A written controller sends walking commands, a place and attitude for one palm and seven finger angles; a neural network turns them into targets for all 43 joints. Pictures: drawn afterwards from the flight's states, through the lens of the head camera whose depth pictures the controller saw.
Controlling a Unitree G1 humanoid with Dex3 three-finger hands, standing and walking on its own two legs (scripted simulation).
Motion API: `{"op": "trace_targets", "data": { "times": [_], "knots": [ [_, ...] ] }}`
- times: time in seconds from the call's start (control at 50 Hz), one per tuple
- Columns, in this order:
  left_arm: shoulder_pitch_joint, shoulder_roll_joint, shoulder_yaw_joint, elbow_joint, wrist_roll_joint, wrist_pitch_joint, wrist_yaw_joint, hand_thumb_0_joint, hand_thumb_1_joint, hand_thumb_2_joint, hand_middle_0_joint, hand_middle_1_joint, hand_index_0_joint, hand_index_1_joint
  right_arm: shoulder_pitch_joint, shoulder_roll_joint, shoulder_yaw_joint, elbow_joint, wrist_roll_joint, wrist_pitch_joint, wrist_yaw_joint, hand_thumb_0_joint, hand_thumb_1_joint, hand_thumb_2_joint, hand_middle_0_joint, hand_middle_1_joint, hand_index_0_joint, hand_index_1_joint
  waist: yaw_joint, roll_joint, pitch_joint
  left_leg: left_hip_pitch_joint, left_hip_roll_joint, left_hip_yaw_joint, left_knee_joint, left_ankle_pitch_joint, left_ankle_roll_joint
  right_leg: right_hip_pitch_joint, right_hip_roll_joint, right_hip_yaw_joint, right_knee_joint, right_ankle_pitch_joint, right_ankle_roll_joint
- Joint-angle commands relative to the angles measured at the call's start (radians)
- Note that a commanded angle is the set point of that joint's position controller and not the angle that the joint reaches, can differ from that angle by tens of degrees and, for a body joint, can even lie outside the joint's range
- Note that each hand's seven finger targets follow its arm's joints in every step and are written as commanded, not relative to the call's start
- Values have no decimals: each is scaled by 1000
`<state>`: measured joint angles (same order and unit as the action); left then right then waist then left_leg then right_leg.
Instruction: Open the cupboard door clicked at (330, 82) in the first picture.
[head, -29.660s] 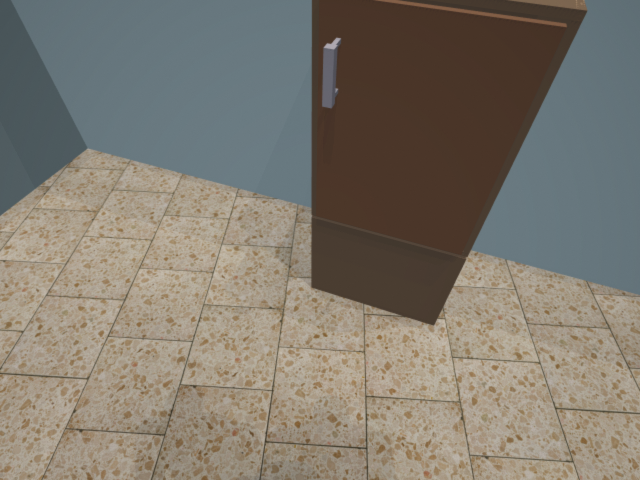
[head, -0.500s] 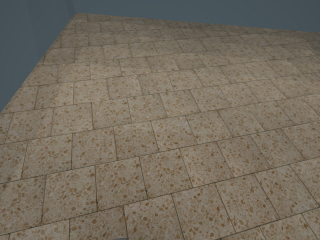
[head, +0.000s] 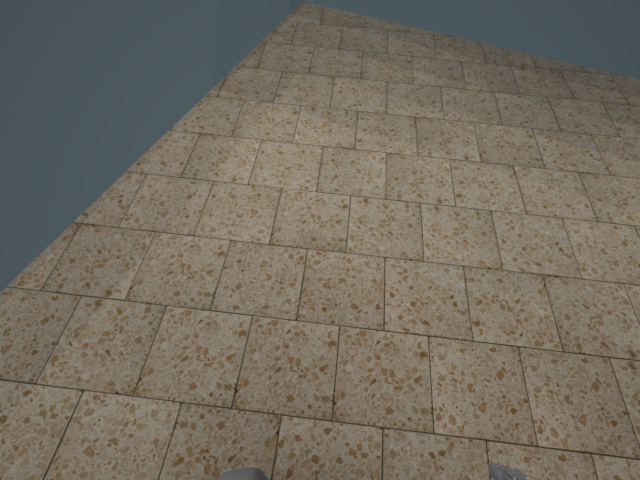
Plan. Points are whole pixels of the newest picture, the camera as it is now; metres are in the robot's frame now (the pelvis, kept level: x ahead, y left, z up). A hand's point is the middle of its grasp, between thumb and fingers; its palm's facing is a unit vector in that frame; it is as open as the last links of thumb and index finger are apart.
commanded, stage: turn to face it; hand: left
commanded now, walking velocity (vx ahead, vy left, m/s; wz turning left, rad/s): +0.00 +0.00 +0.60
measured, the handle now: out of the picture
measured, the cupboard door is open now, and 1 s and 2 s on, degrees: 42 42 42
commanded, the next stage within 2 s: none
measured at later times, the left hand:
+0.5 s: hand out of the picture +0.07 +0.16 -0.15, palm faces +0.30 -0.92 -0.25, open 7.4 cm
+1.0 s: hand out of the picture +0.04 +0.16 -0.15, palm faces +0.58 -0.75 -0.30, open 7.4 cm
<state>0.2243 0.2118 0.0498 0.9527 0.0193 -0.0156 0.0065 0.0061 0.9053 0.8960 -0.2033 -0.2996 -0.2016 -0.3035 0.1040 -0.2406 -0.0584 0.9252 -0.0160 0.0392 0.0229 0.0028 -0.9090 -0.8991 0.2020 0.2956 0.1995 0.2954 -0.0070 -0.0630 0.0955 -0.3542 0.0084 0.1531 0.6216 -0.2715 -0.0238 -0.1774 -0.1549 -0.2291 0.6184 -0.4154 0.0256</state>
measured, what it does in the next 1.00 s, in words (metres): walks ahead, turning left: left foot, then right foot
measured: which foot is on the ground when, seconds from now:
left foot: up 0.00-0.00, down 0.02-0.32, up 0.34-0.58, down 0.60-0.90, up 0.92-1.00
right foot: down 0.00-0.00, up 0.02-0.30, down 0.32-0.60, up 0.62-0.90, down 0.92-1.00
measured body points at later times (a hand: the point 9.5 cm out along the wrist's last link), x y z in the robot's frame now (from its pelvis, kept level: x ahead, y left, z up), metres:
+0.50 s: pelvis +0.05 -0.05 +0.01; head +0.10 -0.04 +0.45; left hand +0.05 +0.21 -0.13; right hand +0.21 -0.28 -0.14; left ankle -0.01 +0.06 -0.67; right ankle +0.09 -0.18 -0.73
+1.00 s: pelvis +0.09 -0.07 +0.00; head +0.14 -0.06 +0.45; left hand +0.01 +0.20 -0.12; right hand +0.31 -0.24 -0.15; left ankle -0.01 +0.02 -0.67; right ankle +0.15 -0.18 -0.73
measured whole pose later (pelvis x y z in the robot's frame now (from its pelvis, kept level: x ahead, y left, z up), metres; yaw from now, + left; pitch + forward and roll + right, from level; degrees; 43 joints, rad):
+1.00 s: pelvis +0.09 -0.07 +0.00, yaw +38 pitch +1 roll +1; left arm 0.15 0.22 0.05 0.86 0.02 0.01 0.02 0.01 0.91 0.90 -0.20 -0.30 -0.20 -0.30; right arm 0.16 -0.26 -0.08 0.92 -0.01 0.08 0.01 0.00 -0.90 -0.90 0.21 0.30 0.20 0.30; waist -0.02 0.03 0.10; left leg -0.46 -0.02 -0.04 1.04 -0.50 -0.04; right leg -0.28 -0.07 -0.08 0.60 -0.33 0.01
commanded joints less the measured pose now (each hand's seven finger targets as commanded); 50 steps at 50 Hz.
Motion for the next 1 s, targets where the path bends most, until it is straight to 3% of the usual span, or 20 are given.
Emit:
{"op": "trace_targets", "data": {
  "times": [0.0, 0.02, 0.12, 0.26, 0.3, 0.32, 0.36, 0.4, 0.46, 0.54, 0.56, 0.58, 0.6, 0.64, 0.7, 0.84, 0.86, 0.88, 0.9, 0.98],
  "knots": [
    [-45, 121, 32, -156, -12, 7, 15, 0, 900, 900, -200, -300, -200, -300, 284, -286, -67, -20, -8, -20, -14, 0, -900, -900, 200, 300, 200, 300, -120, 314, -317, 460, 462, -541, -184, 867, 313, -370, 57, 144, 610, -272, 64],
    [-113, 126, 29, -195, -7, 23, 22, 0, 900, 900, -200, -300, -200, -300, 262, -288, -69, -37, -7, -22, -28, 0, -900, -900, 200, 300, 200, 300, -114, 162, -232, 385, 467, -564, -185, 764, 323, -446, 42, 214, 645, -235, 70],
    [-53, 108, 41, -124, -4, 53, 0, 0, 900, 900, -200, -300, -200, -300, 59, -212, -45, -82, -13, -26, -40, 0, -900, -900, 200, 300, 200, 300, -6, 237, -122, 121, 237, -353, -252, 352, 173, -301, 69, 209, 438, -42, 67],
    [66, 135, 48, -117, -4, 27, 4, 0, 900, 900, -200, -300, -200, -300, -8, -198, -61, -104, -5, -5, -27, 0, -900, -900, 200, 300, 200, 300, 52, 176, -145, -55, 135, -372, -127, 132, 100, 44, 132, 166, -123, 158, 46],
    [80, 290, 73, -131, 16, 14, 20, 0, 900, 900, -200, -300, -200, -300, 0, -82, -46, -143, 7, -3, -14, 0, -900, -900, 200, 300, 200, 300, 71, -290, -126, -253, -75, -151, 348, -349, -17, 67, -325, 628, -409, 141, -136],
    [50, 281, 68, -152, 10, 16, 24, 0, 900, 900, -200, -300, -200, -300, 18, -105, -49, -149, -1, 3, -8, 0, -900, -900, 200, 300, 200, 300, 55, -195, -123, -202, -21, -197, 512, -345, -2, -50, -351, 595, -394, 98, -193],
    [-50, 203, 51, -163, 9, 19, 27, 0, 900, 900, -200, -300, -200, -300, 20, -93, -50, -111, -4, 17, -3, 0, -900, -900, 200, 300, 200, 300, 2, -240, -77, -214, 26, -177, 633, -249, -16, -85, -225, 420, -338, 199, -151],
    [-56, 171, 41, -160, 11, 15, 27, 0, 900, 900, -200, -300, -200, -300, 11, -70, -37, -102, 0, 16, 4, 0, -900, -900, 200, 300, 200, 300, -3, -222, -85, -177, 35, -130, 499, -237, -35, -37, -179, 269, -282, 450, -130],
    [30, 215, 55, -125, 13, 8, 25, 0, 900, 900, -200, -300, -200, -300, -35, -31, -17, -109, 9, 1, 10, 0, -900, -900, 200, 300, 200, 300, 43, -135, -136, -106, 5, -56, 196, -241, -37, 110, -191, 214, -176, 723, -124],
    [21, 223, 63, -111, -3, 12, 15, 0, 900, 900, -200, -300, -200, -300, 67, -77, -25, -89, 7, -11, 6, 0, -900, -900, 200, 300, 200, 300, -12, -86, -182, 137, -4, -49, -156, 41, -8, 34, -172, 126, -9, 648, -37],
    [18, 183, 60, -134, -11, 20, 11, 0, 900, 900, -200, -300, -200, -300, 121, -161, -46, -82, -2, -20, 2, 0, -900, -900, 200, 300, 200, 300, -40, 106, -228, 313, 156, -245, -212, 280, 61, -156, -104, 66, 159, 402, 27],
    [-24, 111, 35, -182, -15, 26, 6, 0, 900, 900, -200, -300, -200, -300, 189, -268, -72, -79, -9, -18, -8, 0, -900, -900, 200, 300, 200, 300, -83, 387, -219, 401, 417, -582, -240, 693, 233, -410, 28, 64, 384, -247, 95],
    [-80, 130, 34, -212, -2, 36, 13, 0, 900, 900, -200, -300, -200, -300, 237, -293, -77, -57, -14, -11, -15, 0, -900, -900, 200, 300, 200, 300, -103, 274, -218, 342, 454, -570, -224, 552, 293, -418, 32, 177, 510, -261, 71],
    [-127, 119, 38, -181, -3, 37, 15, 0, 900, 900, -200, -300, -200, -300, 172, -230, -65, -67, -12, -24, -36, 0, -900, -900, 200, 300, 200, 300, -73, 299, -179, 286, 329, -502, -214, 572, 239, -455, 39, 229, 561, -137, 68],
    [-91, 109, 37, -144, -9, 45, 5, 0, 900, 900, -200, -300, -200, -300, 105, -193, -49, -76, -12, -29, -44, 0, -900, -900, 200, 300, 200, 300, -26, 238, -155, 254, 242, -394, -206, 604, 188, -375, 63, 223, 452, -52, 71],
    [23, 119, 42, -122, -13, 31, 7, 0, 900, 900, -200, -300, -200, -300, 17, -194, -58, -98, -7, -8, -36, 0, -900, -900, 200, 300, 200, 300, 35, 215, -149, 37, 162, -419, -144, 343, 126, 3, 144, 174, -83, 129, 42],
    [70, 172, 55, -116, -4, 20, 15, 0, 900, 900, -200, -300, -200, -300, 5, -154, -55, -114, 3, -6, -32, 0, -900, -900, 200, 300, 200, 300, 61, 82, -152, -84, 85, -367, -25, 157, 69, 126, 35, 283, -263, 169, 16],
    [80, 268, 73, -114, 11, 11, 24, 0, 900, 900, -200, -300, -200, -300, 16, -82, -42, -134, 10, -7, -23, 0, -900, -900, 200, 300, 200, 300, 64, -240, -136, -251, -78, -178, 214, -228, -18, 186, -251, 575, -361, 256, -101],
    [69, 284, 66, -125, 6, 14, 24, 0, 900, 900, -200, -300, -200, -300, 11, -109, -46, -141, 2, -4, -15, 0, -900, -900, 200, 300, 200, 300, 67, -226, -136, -218, -40, -194, 453, -370, -9, 64, -351, 584, -364, 293, -191],
    [-45, 168, 39, -149, 6, 12, 29, 0, 900, 900, -200, -300, -200, -300, 2, -71, -37, -101, 1, 18, 2, 0, -900, -900, 200, 300, 200, 300, 1, -203, -85, -192, 22, -151, 524, -230, -38, 15, -171, 271, -269, 553, -140]
  ]
}}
